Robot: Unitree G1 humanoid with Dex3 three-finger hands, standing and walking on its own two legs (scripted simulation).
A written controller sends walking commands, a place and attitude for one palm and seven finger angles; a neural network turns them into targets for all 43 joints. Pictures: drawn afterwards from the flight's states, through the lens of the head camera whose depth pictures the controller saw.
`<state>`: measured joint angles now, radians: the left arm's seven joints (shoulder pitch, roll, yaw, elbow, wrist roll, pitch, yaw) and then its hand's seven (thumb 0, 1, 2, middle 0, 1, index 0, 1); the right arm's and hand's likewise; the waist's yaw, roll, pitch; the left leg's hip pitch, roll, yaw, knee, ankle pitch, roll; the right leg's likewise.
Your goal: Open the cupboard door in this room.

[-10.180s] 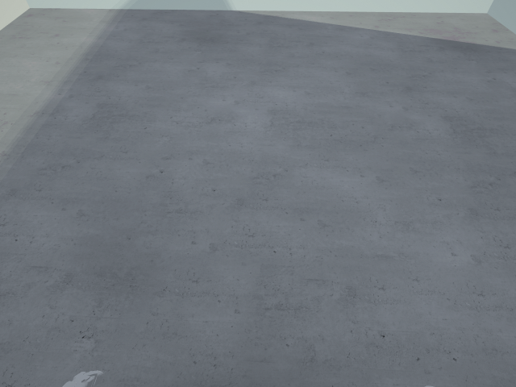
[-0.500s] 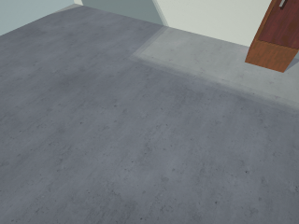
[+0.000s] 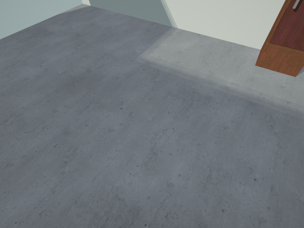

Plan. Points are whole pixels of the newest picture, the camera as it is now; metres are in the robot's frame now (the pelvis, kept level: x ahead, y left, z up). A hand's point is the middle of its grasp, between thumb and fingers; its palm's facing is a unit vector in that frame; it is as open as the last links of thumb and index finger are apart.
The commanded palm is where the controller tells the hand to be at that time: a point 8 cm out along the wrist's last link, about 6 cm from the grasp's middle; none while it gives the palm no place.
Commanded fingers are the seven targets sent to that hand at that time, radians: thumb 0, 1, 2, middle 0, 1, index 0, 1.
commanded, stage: turn or walk to find it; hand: left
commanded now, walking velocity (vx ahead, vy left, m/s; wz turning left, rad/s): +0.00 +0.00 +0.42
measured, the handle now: out of the picture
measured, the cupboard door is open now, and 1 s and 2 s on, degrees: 0 0 0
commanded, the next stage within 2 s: none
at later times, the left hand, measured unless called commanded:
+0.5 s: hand out of the picture +0.02 +0.22 -0.18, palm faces +0.17 -0.96 -0.23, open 7.4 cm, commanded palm none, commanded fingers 0.00 0.90 0.90 -0.20 -0.30 -0.20 -0.30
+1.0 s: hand out of the picture -0.06 +0.12 -0.16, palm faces +0.42 -0.86 -0.27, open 7.4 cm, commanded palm none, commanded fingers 0.00 0.90 0.90 -0.20 -0.30 -0.20 -0.30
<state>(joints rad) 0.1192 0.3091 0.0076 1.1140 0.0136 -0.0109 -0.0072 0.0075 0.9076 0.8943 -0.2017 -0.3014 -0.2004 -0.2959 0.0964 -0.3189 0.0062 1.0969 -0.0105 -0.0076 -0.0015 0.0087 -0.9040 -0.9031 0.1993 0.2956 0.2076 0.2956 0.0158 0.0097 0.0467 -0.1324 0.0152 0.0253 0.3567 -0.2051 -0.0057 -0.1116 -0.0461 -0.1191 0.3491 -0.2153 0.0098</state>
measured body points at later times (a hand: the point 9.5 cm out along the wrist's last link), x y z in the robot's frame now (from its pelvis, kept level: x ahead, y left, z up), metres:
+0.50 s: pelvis -0.02 +0.00 -0.01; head +0.04 +0.02 +0.43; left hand +0.01 +0.27 -0.17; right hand +0.06 -0.22 -0.16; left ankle -0.01 +0.11 -0.75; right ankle -0.04 -0.13 -0.68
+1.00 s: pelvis -0.04 -0.08 +0.00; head +0.00 -0.09 +0.44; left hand -0.09 +0.17 -0.14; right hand +0.13 -0.31 -0.16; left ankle -0.12 +0.06 -0.66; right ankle +0.00 -0.17 -0.75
